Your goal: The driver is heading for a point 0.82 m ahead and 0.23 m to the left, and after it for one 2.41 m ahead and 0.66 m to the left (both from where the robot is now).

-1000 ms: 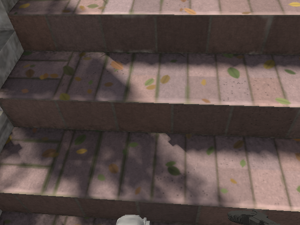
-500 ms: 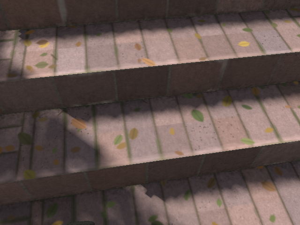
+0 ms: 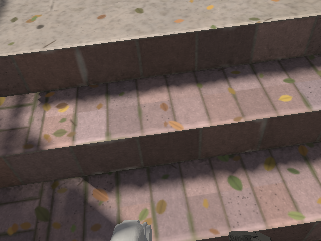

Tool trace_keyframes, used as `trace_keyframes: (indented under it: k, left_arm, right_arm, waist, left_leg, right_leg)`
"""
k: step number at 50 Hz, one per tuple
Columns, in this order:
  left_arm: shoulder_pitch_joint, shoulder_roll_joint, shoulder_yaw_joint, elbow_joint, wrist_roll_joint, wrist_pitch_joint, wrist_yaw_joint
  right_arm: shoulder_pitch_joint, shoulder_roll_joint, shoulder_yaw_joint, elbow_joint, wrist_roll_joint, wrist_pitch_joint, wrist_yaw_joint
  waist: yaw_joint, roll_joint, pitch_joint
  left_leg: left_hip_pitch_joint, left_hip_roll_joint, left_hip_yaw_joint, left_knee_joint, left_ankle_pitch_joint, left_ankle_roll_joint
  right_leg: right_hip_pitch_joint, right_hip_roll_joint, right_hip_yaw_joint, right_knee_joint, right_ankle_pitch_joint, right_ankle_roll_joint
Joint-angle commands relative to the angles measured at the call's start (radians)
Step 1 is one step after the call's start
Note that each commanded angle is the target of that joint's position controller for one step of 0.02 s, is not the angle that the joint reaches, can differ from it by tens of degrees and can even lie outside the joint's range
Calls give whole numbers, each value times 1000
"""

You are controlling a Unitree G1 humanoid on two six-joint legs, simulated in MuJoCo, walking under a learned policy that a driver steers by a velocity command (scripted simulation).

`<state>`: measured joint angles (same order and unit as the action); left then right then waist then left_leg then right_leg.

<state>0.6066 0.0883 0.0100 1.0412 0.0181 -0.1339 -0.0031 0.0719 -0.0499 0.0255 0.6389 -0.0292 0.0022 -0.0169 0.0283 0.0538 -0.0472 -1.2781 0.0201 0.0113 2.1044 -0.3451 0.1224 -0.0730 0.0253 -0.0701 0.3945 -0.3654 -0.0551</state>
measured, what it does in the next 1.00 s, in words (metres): climbs: left foot 0.17 m higher, then right foot 0.17 m higher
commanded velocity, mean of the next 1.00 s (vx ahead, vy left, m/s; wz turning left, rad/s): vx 0.32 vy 0.00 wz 0.19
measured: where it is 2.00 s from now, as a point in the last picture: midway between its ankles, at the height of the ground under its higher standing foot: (108, 123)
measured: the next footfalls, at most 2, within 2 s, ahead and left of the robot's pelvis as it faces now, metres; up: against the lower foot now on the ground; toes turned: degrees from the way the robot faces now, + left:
left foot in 0.14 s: +0.25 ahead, +0.11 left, +0.17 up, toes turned +7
right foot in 0.64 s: +0.55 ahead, -0.06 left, +0.34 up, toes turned -3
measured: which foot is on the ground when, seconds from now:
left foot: up 0.00-0.12, down 0.14-0.64, up 0.66-1.00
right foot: down 0.00-0.16, up 0.18-0.62, down 0.64-1.00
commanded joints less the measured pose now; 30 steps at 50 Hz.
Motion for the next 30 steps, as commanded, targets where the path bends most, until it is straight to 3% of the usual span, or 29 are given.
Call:
trace_keyframes:
  k: [1, 2, 3, 4, 5, 6, 7, 8, 9, 10, 11, 12, 13, 14, 15, 16, 17, 18, 19, 21, 23, 24, 25, 26, 27, 28, 29, 30]
  left_arm:
    - [27, 132, 17, -18, -29, -1, 47]
    - [16, 128, 14, -11, -35, 12, 58]
    - [-54, 125, 6, -48, -35, 14, 58]
    - [-25, 191, 17, -64, -46, 12, 56]
    - [-18, 242, 30, -65, -46, 5, 52]
    - [-66, 302, 52, -77, -63, -3, 33]
    - [-122, 323, 69, -104, -56, -16, 10]
    - [-171, 239, 63, -189, -54, -18, -26]
    - [-283, 193, 73, -239, 11, -15, -51]
    - [-293, 99, 61, -307, 42, -10, -58]
    - [-322, 58, 43, -354, 56, -7, -54]
    - [-366, 3, 24, -394, 45, -8, -43]
    - [-351, -40, 5, -403, 32, 4, -31]
    - [-345, -75, -9, -401, 15, 24, -19]
    - [-335, -100, -24, -414, 13, 39, -9]
    - [-336, -97, -28, -413, 2, 55, 2]
    - [-344, -60, -26, -412, -5, 67, 7]
    - [-405, -33, -23, -422, -8, 78, 14]
    - [-444, -35, -21, -423, -21, 84, 31]
    - [-566, -56, -31, -483, -7, 86, 46]
    - [-737, -63, -52, -570, 7, 86, 36]
    - [-813, -74, -64, -611, 9, 88, 27]
    - [-844, -71, -68, -631, 10, 86, 18]
    - [-832, -75, -76, -629, 12, 92, -4]
    - [-837, -82, -76, -622, 11, 99, -15]
    - [-767, -101, -76, -597, -9, 101, -14]
    - [-653, -90, -67, -548, -29, 94, -7]
    - [-570, -36, -40, -512, -37, 97, 6]
  right_arm:
    - [-289, -25, 30, -219, 22, -4, 7]
    - [-301, -27, 36, -226, 34, -3, 9]
    - [-188, 1, 38, -158, 52, -10, 13]
    - [-92, -34, 25, -125, 70, -12, 5]
    - [109, -69, -5, -55, 60, -4, -10]
    - [244, -132, -25, -22, 40, -10, -14]
    - [336, -207, -61, 25, 6, -16, -13]
    - [425, -322, -106, 81, -10, -11, -21]
    - [340, -351, -127, 90, -5, 10, -30]
    - [201, -310, -124, 103, -1, 4, -27]
    - [161, -236, -108, 151, -2, -17, -21]
    - [190, -150, -86, 226, -11, -35, -13]
    - [206, -71, -65, 284, -19, -58, -4]
    - [202, -36, -54, 326, -17, -72, 6]
    - [241, -46, -55, 347, -13, -85, 17]
    - [226, -49, -52, 360, -3, -98, 29]
    - [192, -76, -52, 344, 4, -107, 34]
    - [175, -92, -45, 334, 8, -121, 32]
    - [235, -120, -47, 349, 7, -134, 29]
    - [341, -193, -63, 384, 14, -147, 30]
    - [430, -186, -63, 406, 10, -144, 22]
    - [486, -154, -56, 420, 17, -131, 10]
    - [528, -141, -51, 425, 14, -125, -10]
    - [555, -156, -63, 407, 25, -116, -32]
    - [584, -157, -64, 410, 31, -109, -44]
    - [549, -156, -63, 377, 31, -112, -50]
    - [500, -190, -69, 346, 31, -119, -50]
    - [514, -252, -86, 319, 37, -129, -49]
  waist:
    - [0, -174, 192]
    - [3, -152, 204]
    - [-44, -123, 110]
    - [-78, -156, -9]
    - [-158, -216, -146]
    - [-224, -249, -236]
    - [-262, -232, -313]
    - [-253, 15, -310]
    - [-222, 159, -313]
    - [-114, 90, -179]
    - [-52, -14, -46]
    - [-27, -38, 31]
    - [22, -71, 79]
    - [55, -56, 115]
    - [66, -62, 127]
    - [82, -38, 159]
    - [98, -65, 171]
    - [85, -95, 180]
    - [56, -53, 159]
    - [12, -10, 152]
    - [-28, -34, 176]
    - [-55, -50, 174]
    - [-85, -41, 155]
    - [-108, -43, 105]
    - [-133, -36, 64]
    - [-107, 14, 15]
    - [-40, 55, -73]
    - [-7, 106, -204]
  left_leg:
    - [11, 82, 130, -336, -85, 9]
    - [174, 88, 156, -552, -125, 28]
    - [487, 34, 227, -694, -116, 64]
    - [702, -47, 269, -745, -133, 67]
    - [805, -81, 253, -749, -148, 82]
    - [897, -97, 187, -928, -152, 89]
    - [1058, -57, 35, -1072, -187, 96]
    - [1222, 182, -536, -1419, -454, 223]
    - [1150, 255, -966, -1824, -659, 229]
    - [1032, 277, -902, -1828, -729, 176]
    - [902, 266, -748, -1775, -699, 137]
    - [819, 265, -643, -1745, -587, 119]
    - [765, 224, -478, -1723, -399, 71]
    - [732, 210, -369, -1739, -291, 52]
    - [755, 195, -281, -1750, -171, 33]
    - [743, 182, -210, -1760, -87, 27]
    - [683, 160, -134, -1785, -72, 18]
    - [644, 129, -68, -1810, -7, 15]
    - [701, 156, -91, -1836, 51, 60]
    - [903, 184, -132, -1906, -43, 88]
    - [1032, 165, -110, -1962, -141, 61]
    - [1058, 145, -113, -1985, -49, 46]
    - [1102, 135, -111, -1995, 90, 49]
    - [1112, 150, -90, -2109, 328, 76]
    - [1167, 142, -69, -2110, 530, 72]
    - [1189, 146, -25, -2061, 910, 69]
    - [1178, 148, 18, -1947, 1454, 51]
    - [1244, 179, -14, -1834, 1792, 52]
  right_leg:
    - [-141, -234, 207, -463, 265, -172]
    - [-148, -216, 147, -507, 436, -168]
    - [-208, -195, 35, -426, 931, -164]
    - [-176, -219, 19, -277, 1504, -175]
    - [-51, -278, 48, -85, 1869, -171]
    - [42, -281, 44, 129, 1854, -141]
    - [-26, -230, 44, 380, 1648, -109]
    - [-414, -38, 53, 805, 1117, -50]
    - [-583, 94, 162, 1254, 314, -42]
    - [-754, 49, 249, 1535, 317, -49]
    - [-836, 16, 201, 1589, 356, -68]
    - [-929, 22, 202, 1717, 329, -96]
    - [-973, 13, 229, 1754, 356, -111]
    - [-1033, 19, 241, 1803, 307, -112]
    - [-1089, 8, 249, 1807, 279, -117]
    - [-1136, 9, 261, 1797, 245, -111]
    - [-1095, -3, 230, 1658, 266, -97]
    - [-1068, 12, 170, 1595, 292, -85]
    - [-1119, 24, 111, 1730, 264, -77]
    - [-1330, -14, 78, 1859, 118, -93]
    - [-1433, -84, 8, 1714, 28, -95]
    - [-1404, -115, -29, 1599, 15, -91]
    - [-1371, -124, -59, 1508, 29, -77]
    - [-1178, -147, -86, 1283, 79, -80]
    - [-1064, -123, -109, 1181, 67, -79]
    - [-890, -93, -137, 1034, 30, -102]
    - [-651, -12, -168, 910, 47, -116]
    - [-480, 64, -181, 846, 12, -110]
Velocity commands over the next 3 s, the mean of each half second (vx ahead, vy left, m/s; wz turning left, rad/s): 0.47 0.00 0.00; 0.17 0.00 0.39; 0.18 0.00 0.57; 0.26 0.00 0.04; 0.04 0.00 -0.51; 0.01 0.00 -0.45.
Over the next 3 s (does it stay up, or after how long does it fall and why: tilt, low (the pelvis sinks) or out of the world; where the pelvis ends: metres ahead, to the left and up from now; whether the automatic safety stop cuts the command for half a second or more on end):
stays up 0.88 0.40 0.61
